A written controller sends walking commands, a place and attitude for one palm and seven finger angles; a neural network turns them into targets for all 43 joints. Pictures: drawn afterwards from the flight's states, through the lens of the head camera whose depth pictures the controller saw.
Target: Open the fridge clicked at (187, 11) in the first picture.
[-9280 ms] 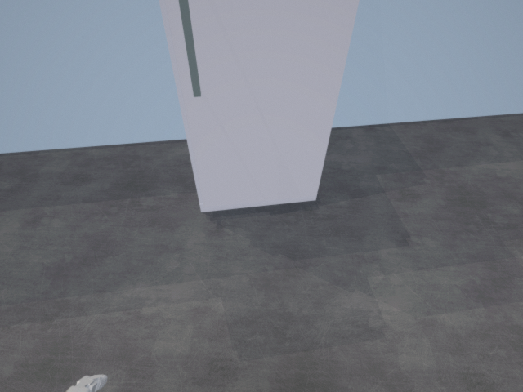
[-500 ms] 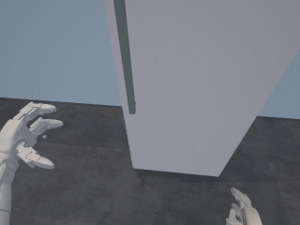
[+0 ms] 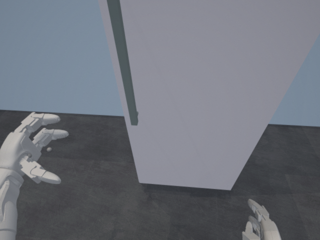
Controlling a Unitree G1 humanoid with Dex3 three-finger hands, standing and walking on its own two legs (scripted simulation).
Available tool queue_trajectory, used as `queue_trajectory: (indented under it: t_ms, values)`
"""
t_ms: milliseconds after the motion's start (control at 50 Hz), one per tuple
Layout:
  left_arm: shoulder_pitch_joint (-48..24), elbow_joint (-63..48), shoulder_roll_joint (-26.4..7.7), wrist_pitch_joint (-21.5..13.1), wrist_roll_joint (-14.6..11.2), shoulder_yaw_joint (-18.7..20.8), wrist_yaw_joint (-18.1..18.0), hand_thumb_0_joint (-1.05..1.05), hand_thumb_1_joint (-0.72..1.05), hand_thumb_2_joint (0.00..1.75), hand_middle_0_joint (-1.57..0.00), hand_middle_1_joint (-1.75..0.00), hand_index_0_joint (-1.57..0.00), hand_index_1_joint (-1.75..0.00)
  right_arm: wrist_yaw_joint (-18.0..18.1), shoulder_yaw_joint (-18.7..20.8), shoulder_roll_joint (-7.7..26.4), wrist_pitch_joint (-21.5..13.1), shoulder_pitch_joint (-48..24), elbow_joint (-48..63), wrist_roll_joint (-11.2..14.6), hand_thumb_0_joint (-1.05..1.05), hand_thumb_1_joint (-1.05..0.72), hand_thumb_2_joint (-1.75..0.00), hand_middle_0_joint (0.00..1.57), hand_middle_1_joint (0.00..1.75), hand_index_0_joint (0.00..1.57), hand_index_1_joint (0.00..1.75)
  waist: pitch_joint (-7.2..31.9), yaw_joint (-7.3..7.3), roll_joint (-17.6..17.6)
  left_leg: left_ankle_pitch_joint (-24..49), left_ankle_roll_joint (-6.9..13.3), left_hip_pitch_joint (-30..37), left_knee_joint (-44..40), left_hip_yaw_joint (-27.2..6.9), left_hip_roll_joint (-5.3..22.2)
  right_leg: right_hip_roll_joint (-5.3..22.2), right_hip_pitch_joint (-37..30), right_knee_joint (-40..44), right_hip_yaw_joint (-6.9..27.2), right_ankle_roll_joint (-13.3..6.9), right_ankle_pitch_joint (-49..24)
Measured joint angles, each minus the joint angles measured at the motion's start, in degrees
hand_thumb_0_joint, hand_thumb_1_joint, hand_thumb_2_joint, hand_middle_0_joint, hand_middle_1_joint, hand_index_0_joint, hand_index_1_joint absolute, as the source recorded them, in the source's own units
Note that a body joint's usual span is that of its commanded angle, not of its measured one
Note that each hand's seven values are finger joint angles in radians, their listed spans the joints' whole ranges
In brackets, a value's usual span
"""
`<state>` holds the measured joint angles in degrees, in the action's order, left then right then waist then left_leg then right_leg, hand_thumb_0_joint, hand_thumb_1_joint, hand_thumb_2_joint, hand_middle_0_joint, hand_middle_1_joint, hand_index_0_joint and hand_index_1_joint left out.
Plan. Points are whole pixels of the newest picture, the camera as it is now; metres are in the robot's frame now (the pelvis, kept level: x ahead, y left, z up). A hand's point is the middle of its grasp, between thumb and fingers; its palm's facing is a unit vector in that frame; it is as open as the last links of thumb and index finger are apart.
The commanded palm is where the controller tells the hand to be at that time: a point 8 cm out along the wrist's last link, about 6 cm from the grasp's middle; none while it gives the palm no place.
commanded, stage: move the hooked fingers beside the handle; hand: left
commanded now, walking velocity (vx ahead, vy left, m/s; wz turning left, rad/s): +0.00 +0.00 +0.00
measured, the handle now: (127, 69) +0.55 +0.14 +0.16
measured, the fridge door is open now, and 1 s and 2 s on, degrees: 0 0 0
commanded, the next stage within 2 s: none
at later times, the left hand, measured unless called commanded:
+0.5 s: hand (76, 126) +0.34 +0.24 +0.13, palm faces -0.03 -1.00 +0.00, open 14.0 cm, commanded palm +0.32 +0.29 +0.13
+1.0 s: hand (89, 110) +0.41 +0.23 +0.12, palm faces -0.01 -1.00 +0.00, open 14.0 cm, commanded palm +0.39 +0.28 +0.12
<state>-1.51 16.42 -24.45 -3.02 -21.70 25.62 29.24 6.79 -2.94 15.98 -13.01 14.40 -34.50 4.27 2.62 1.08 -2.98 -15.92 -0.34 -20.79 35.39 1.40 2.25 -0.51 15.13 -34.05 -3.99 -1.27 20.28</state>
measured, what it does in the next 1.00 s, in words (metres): stands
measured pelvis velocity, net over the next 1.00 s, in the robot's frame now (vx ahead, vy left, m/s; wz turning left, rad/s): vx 0.00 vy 0.01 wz -0.01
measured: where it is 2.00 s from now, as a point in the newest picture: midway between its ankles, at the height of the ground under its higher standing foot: outside the picture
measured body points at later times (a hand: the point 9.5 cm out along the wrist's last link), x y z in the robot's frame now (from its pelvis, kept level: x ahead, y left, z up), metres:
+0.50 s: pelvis -0.01 +0.01 +0.00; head +0.00 +0.00 +0.45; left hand +0.34 +0.29 +0.13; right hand +0.13 -0.23 -0.09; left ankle +0.03 +0.12 -0.73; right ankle -0.03 -0.10 -0.73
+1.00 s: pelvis +0.00 +0.01 +0.00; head +0.03 +0.01 +0.45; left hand +0.40 +0.28 +0.12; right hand +0.11 -0.25 -0.11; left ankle +0.03 +0.12 -0.73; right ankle -0.03 -0.10 -0.73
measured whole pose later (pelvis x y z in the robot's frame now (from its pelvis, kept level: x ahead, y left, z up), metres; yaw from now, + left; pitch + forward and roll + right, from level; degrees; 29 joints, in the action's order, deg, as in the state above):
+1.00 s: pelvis +0.00 +0.01 +0.00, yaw -1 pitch +6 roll -1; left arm -30.8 42.2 -23.4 -7.4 -12.9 19.0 18.9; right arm 5.3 -2.3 15.9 -5.5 17.4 -36.5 3.5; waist 2.3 -2.6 -1.4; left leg -16.5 0.7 -26.6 37.4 2.3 1.8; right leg 0.1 21.1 -35.9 -3.0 -0.5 20.4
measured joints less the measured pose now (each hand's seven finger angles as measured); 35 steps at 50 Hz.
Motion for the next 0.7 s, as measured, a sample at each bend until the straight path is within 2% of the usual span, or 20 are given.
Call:
queue_trajectory:
  t_ms: [80, 180, 300, 400, 580, 700]
  values:
    - [-1.19, 1.11, 0.23, 0.44, 0.35, -0.47, -0.50, -0.01, -0.50, 0.30, -0.30, -1.20, -0.30, -1.20, 0.11, 0.10, 0.13, 0.24, 0.15, 0.17, 0.12, 0.01, -0.91, -0.90, 0.20, 0.30, 0.20, 0.30, -0.22, 0.19, 0.00, 0.03, 0.11, -0.21, 0.23, -0.13, -0.10, 0.09, 0.09, -0.12, -0.12, 0.06, -0.04]
    - [-4.71, 2.42, 1.43, -0.24, 1.44, -2.87, -1.79, -0.01, -0.50, 0.30, -0.30, -1.20, -0.30, -1.21, 0.62, -0.01, 0.26, 0.42, 0.08, -0.35, 0.10, 0.01, -0.91, -0.90, 0.20, 0.30, 0.20, 0.30, -0.81, 0.31, 0.10, 0.29, 0.36, -0.77, 0.53, -0.51, -0.42, 0.36, 0.35, -0.22, -0.52, 0.22, -0.25]
    - [-11.48, 6.93, 1.57, -0.26, 3.75, -5.26, -4.12, -0.01, -0.50, 0.30, -0.30, -1.20, -0.30, -1.21, 0.93, -0.58, -0.34, 1.03, -0.24, -0.88, 0.06, 0.01, -0.91, -0.90, 0.20, 0.30, 0.20, 0.30, -1.56, -0.62, 0.73, 0.84, 0.58, -1.67, 0.45, -0.58, -0.69, 0.62, 1.27, -0.30, -0.61, 0.37, -0.68]
    - [-13.90, 7.78, 2.16, -0.51, 4.86, -6.56, -6.11, -0.01, -0.50, 0.30, -0.30, -1.20, -0.29, -1.20, 0.30, -0.62, -0.67, 1.65, 0.59, -0.81, -0.20, 0.01, -0.91, -0.90, 0.20, 0.30, 0.20, 0.30, -1.13, -1.50, 0.60, 0.95, 0.84, -1.68, -0.09, 0.15, -0.73, 0.72, 1.61, 0.14, 0.13, 0.62, -1.04]
    - [-17.70, 13.62, 1.81, 0.24, 6.40, -6.27, -8.62, -0.01, -0.50, 0.30, -0.30, -1.20, -0.30, -1.20, -0.61, -0.48, -0.71, 4.20, 2.10, -1.13, -0.23, 0.01, -0.91, -0.90, 0.20, 0.30, 0.20, 0.30, -0.74, -2.26, 0.95, 0.62, 1.08, -2.23, -0.09, 0.90, -0.77, 0.83, 2.52, -0.12, 0.88, 0.89, -0.81]
    - [-19.72, 14.17, 2.48, -2.35, 6.99, -6.83, -9.30, -0.01, -0.50, 0.30, -0.30, -1.20, -0.29, -1.20, -0.76, 0.16, -0.26, 4.89, 2.63, -2.04, -0.57, 0.01, -0.91, -0.90, 0.20, 0.30, 0.20, 0.30, -1.03, -2.18, 1.03, 0.29, 1.15, -3.01, 0.41, 0.77, -0.75, 0.80, 3.07, -0.22, 0.78, 0.92, -0.69]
